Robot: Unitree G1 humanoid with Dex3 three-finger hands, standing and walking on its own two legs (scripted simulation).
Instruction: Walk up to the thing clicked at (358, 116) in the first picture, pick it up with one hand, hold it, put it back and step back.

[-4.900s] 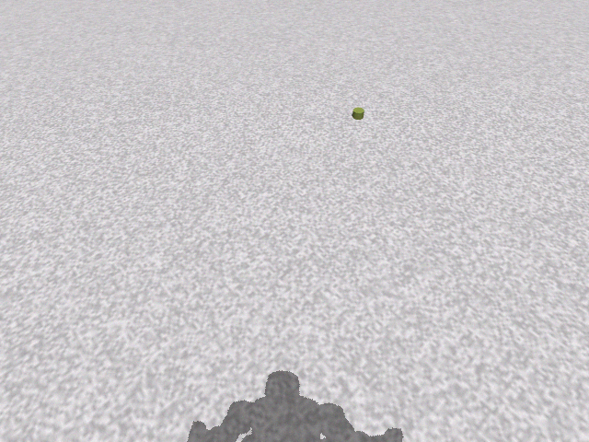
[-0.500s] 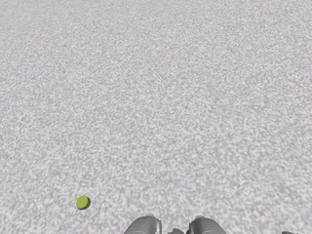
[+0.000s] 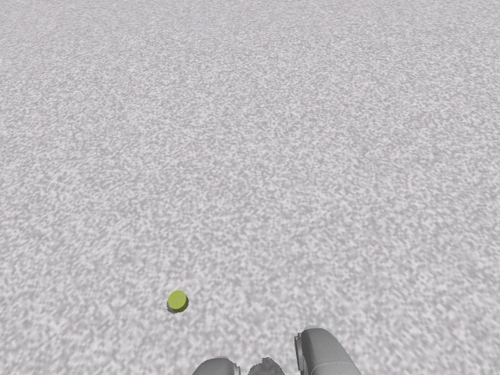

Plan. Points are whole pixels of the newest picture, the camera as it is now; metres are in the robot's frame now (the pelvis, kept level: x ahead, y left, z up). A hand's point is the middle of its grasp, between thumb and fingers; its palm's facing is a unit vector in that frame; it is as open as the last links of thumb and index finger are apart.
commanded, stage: walk up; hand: left
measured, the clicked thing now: (178, 301) +0.45 +0.32 -0.71
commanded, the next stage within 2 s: none
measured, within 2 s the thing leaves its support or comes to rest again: neither
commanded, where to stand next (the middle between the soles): +0.04 +0.13 m, yaw -8 degrees
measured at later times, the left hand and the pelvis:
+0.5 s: hand out of the picture +0.00 +0.49 -0.13, palm faces -0.02 -0.85 -0.52, open 7.4 cm; pelvis -0.10 +0.18 +0.00, yaw -3 degrees
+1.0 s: hand out of the picture +0.07 +0.38 -0.12, palm faces -0.17 -0.91 -0.37, open 7.4 cm; pelvis -0.07 +0.14 +0.02, yaw -8 degrees
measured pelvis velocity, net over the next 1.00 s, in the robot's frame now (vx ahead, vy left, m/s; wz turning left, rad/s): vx -0.07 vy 0.14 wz -0.15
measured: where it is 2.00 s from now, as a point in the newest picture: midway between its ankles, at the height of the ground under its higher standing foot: outside the picture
